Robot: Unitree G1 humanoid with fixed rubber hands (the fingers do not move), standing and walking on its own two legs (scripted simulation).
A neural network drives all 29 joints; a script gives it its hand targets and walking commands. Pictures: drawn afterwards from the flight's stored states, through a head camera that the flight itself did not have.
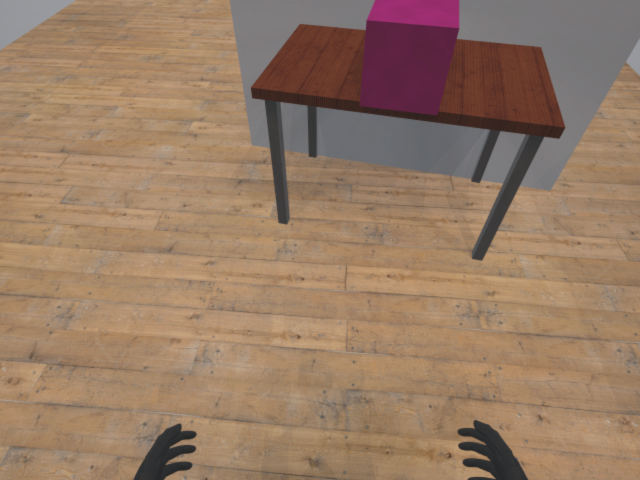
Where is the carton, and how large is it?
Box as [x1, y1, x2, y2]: [360, 0, 458, 114]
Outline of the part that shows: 375,0 366,22 360,105 437,114 458,30 458,0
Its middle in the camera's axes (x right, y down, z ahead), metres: +0.26 -0.55 +1.12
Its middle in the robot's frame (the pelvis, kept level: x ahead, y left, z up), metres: +1.20 -0.26 +0.00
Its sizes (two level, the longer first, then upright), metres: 0.229 0.220 0.235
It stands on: a table, 0.64 m high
